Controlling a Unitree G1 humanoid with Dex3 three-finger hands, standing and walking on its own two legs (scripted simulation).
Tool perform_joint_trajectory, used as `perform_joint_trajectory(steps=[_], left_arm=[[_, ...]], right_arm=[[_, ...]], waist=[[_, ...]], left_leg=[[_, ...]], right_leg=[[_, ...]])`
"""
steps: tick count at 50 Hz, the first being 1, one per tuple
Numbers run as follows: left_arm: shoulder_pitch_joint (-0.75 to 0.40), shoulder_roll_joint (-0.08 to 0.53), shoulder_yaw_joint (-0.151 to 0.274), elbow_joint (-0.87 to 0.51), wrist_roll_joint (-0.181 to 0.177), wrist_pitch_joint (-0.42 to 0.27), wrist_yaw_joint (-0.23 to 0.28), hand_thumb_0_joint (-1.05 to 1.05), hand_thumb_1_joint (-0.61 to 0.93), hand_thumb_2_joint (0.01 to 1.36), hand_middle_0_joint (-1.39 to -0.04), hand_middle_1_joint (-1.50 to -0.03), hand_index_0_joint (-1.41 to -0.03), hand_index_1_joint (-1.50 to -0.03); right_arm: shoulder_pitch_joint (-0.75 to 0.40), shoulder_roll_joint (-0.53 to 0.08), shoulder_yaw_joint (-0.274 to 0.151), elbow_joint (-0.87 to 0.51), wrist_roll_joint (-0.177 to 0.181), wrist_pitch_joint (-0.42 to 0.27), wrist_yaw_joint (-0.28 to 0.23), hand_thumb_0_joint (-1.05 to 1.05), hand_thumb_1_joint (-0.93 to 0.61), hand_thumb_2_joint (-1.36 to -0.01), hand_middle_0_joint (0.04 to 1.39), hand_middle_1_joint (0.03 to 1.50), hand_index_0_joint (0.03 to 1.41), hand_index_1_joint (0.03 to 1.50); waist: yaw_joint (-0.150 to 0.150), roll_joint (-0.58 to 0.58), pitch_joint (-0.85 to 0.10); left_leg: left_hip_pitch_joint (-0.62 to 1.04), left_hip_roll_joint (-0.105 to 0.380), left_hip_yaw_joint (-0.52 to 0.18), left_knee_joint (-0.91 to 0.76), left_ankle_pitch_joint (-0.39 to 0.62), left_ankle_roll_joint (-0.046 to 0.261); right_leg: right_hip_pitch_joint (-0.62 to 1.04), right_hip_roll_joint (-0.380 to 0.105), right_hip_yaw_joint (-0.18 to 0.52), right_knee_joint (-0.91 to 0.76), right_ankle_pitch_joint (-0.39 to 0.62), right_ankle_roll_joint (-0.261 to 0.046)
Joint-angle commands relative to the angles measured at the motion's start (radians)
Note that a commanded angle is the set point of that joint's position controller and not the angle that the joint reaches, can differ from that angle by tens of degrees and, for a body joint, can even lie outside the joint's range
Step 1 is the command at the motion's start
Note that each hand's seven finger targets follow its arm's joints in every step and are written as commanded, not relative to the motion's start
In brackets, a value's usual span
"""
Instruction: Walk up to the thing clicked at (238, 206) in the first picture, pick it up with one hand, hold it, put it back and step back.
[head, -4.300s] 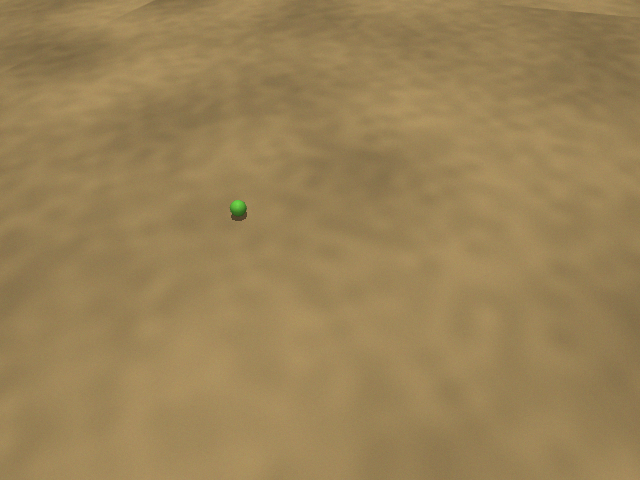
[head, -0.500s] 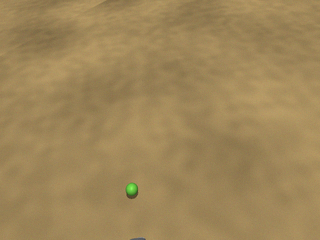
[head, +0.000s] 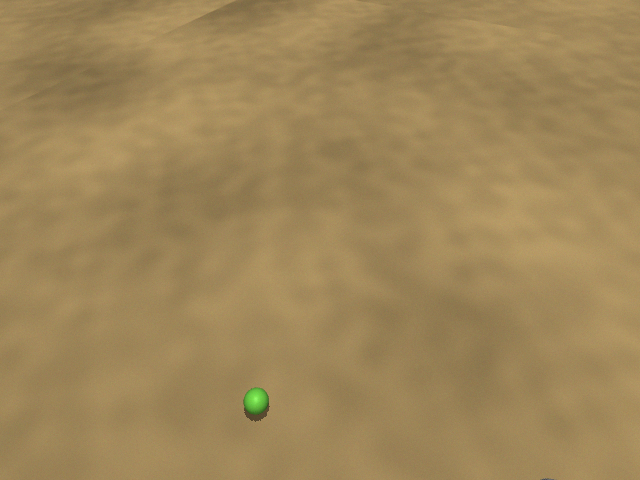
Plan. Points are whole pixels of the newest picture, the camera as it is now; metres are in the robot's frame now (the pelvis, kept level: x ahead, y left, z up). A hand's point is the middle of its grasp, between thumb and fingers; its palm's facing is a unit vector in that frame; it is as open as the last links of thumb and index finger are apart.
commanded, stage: walk up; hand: left
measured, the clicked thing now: (256, 400) +0.47 +0.24 -0.73
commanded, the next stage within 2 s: stand in 0.94 s
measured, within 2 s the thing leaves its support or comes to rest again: neither
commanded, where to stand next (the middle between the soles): +0.06 +0.00 m, yaw -1 degrees
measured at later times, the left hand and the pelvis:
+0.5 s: hand out of the picture +0.10 +0.25 -0.14, palm faces -0.04 -0.94 -0.35, open 7.4 cm; pelvis +0.01 +0.00 +0.01, yaw -1 degrees
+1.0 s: hand out of the picture +0.11 +0.25 -0.14, palm faces -0.03 -0.94 -0.35, open 7.4 cm; pelvis +0.02 +0.00 +0.01, yaw -1 degrees
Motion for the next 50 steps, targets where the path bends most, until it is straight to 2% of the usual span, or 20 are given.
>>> perform_joint_trajectory(steps=[1,8,18,27,46,47,48,50], left_arm=[[-0.057,0.217,0.037,-0.036,0.003,-0.018,0.013,0.0,0.9,0.9,-0.2,-0.3,-0.2,-0.3],[-0.088,0.205,0.038,-0.012,0.006,-0.013,0.012,0.0,0.9,0.9,-0.2,-0.3,-0.2,-0.3],[-0.117,0.203,0.047,-0.009,0.017,-0.005,0.009,0.0,0.9,0.9,-0.2,-0.3,-0.2,-0.3],[-0.116,0.199,0.05,-0.014,0.016,-0.002,0.01,0.0,0.9,0.9,-0.2,-0.3,-0.2,-0.3],[-0.11,0.194,0.053,-0.03,0.02,-0.001,0.012,0.0,0.9,0.9,-0.2,-0.3,-0.2,-0.3],[-0.108,0.208,0.054,-0.029,0.015,0.001,0.014,0.0,0.9,0.9,-0.2,-0.3,-0.2,-0.3],[-0.105,0.198,0.053,-0.032,0.013,0.002,0.013,0.0,0.9,0.9,-0.2,-0.3,-0.2,-0.3],[-0.096,0.195,0.053,-0.031,0.013,0.004,0.011,0.0,0.9,0.9,-0.2,-0.3,-0.2,-0.3]], right_arm=[[-0.05,-0.217,-0.05,-0.034,0.005,-0.009,-0.013,0.0,-0.9,-0.9,0.2,0.3,0.2,0.3],[-0.069,-0.213,-0.048,0.005,0.003,-0.009,-0.011,0.0,-0.9,-0.9,0.2,0.3,0.2,0.3],[-0.065,-0.214,-0.049,0.019,-0.006,-0.009,-0.009,0.0,-0.9,-0.9,0.2,0.3,0.2,0.3],[-0.038,-0.208,-0.051,0.023,-0.006,-0.01,-0.013,0.0,-0.9,-0.9,0.2,0.3,0.2,0.3],[-0.015,-0.206,-0.053,0.008,-0.007,-0.003,-0.013,0.0,-0.9,-0.9,0.2,0.3,0.2,0.3],[-0.027,-0.196,-0.049,0.003,-0.012,-0.009,-0.015,0.0,-0.9,-0.9,0.2,0.3,0.2,0.3],[-0.032,-0.203,-0.049,0.002,-0.012,-0.013,-0.016,0.0,-0.9,-0.9,0.2,0.3,0.2,0.3],[-0.028,-0.206,-0.049,0.009,-0.013,-0.016,-0.019,0.0,-0.9,-0.9,0.2,0.3,0.2,0.3]], waist=[[-0.019,-0.013,-0.11],[-0.017,-0.004,-0.123],[-0.022,-0.002,-0.09],[-0.027,-0.008,-0.109],[-0.032,-0.014,-0.096],[-0.037,-0.04,-0.097],[-0.034,-0.022,-0.094],[-0.032,0.003,-0.1]], left_leg=[[0.084,0.095,-0.085,-0.129,0.173,0.05],[0.124,0.099,-0.077,-0.185,0.206,0.038],[0.091,0.098,-0.078,-0.244,0.108,0.03],[0.121,0.097,-0.068,-0.232,0.166,0.028],[0.133,0.097,-0.061,-0.228,0.152,0.031],[0.131,0.115,-0.08,-0.242,0.213,0.021],[0.141,0.113,-0.075,-0.238,0.237,0.018],[0.14,0.111,-0.07,-0.238,0.241,0.014]], right_leg=[[0.036,-0.09,0.078,-0.107,0.219,-0.058],[0.084,-0.092,0.071,-0.152,0.22,-0.05],[0.1,-0.082,0.069,-0.189,0.145,-0.043],[0.103,-0.082,0.067,-0.18,0.188,-0.045],[0.091,-0.079,0.073,-0.189,0.187,-0.044],[0.099,-0.086,0.069,-0.185,0.206,-0.045],[0.093,-0.086,0.071,-0.188,0.214,-0.043],[0.106,-0.089,0.075,-0.194,0.215,-0.044]])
